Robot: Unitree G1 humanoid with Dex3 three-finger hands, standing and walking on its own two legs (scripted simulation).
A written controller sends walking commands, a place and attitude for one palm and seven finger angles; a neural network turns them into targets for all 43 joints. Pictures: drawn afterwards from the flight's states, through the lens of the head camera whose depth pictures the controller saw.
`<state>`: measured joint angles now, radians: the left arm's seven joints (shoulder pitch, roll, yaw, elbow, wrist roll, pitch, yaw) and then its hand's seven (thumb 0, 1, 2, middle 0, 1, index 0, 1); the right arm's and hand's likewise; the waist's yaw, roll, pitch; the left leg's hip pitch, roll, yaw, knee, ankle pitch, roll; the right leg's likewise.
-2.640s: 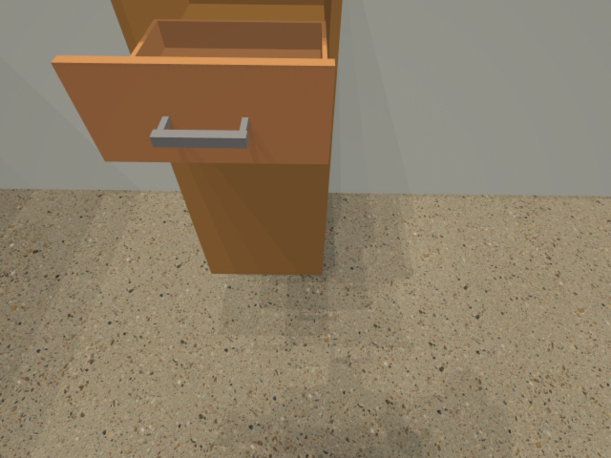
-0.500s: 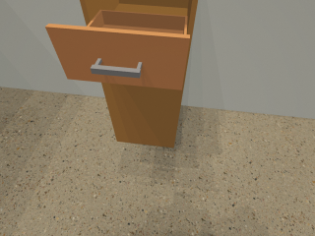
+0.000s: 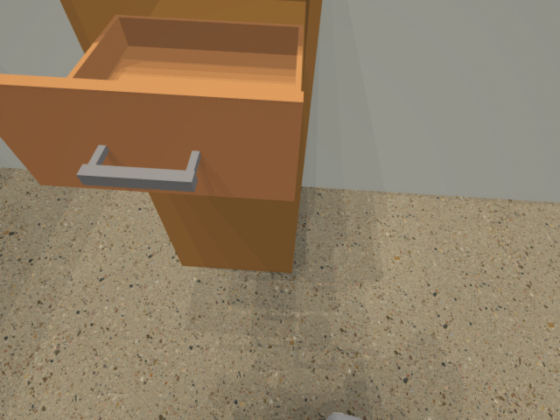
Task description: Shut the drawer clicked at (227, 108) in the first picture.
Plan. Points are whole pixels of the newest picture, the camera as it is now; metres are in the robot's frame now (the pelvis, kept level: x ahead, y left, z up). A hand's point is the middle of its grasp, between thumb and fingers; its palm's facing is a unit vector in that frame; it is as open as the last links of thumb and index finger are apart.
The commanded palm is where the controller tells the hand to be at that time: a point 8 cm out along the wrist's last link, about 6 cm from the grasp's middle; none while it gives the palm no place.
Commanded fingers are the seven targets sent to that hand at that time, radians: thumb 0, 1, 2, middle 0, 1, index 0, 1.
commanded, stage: come to a stop and stand still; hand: left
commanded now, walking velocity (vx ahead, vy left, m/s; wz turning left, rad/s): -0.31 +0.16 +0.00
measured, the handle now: (143, 166) +0.39 +0.20 +0.15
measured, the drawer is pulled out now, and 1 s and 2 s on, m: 0.28 0.28 0.28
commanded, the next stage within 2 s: look again from close up in 1.32 s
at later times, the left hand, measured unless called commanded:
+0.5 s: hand out of the picture +0.11 +0.18 -0.15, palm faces +0.04 -0.95 -0.30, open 7.4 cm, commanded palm none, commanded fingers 0.00 0.90 0.90 -0.20 -0.30 -0.20 -0.30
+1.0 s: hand out of the picture +0.05 +0.24 -0.16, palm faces +0.02 -0.97 -0.23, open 7.4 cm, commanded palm none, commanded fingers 0.00 0.90 0.90 -0.20 -0.30 -0.20 -0.30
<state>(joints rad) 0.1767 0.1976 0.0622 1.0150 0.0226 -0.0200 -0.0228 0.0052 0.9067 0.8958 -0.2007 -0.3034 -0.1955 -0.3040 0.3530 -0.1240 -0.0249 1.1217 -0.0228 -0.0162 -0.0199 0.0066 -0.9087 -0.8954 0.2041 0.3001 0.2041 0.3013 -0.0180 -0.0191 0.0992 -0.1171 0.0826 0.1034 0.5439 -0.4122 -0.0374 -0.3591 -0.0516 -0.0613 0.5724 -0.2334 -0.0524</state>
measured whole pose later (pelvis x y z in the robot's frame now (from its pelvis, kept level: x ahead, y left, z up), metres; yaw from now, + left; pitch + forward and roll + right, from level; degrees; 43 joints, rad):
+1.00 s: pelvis +0.00 +0.04 +0.00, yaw -1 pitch -3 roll +0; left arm 0.30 0.21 0.00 0.94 0.03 0.03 0.04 0.01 0.91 0.90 -0.20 -0.30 -0.20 -0.30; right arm 0.23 -0.16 -0.01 0.91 -0.01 0.01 0.00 0.00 -0.93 -0.90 0.20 0.30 0.20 0.30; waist 0.02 -0.01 0.00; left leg -0.26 -0.03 0.07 0.56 -0.26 0.06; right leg -0.25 -0.05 0.03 0.55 -0.27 0.02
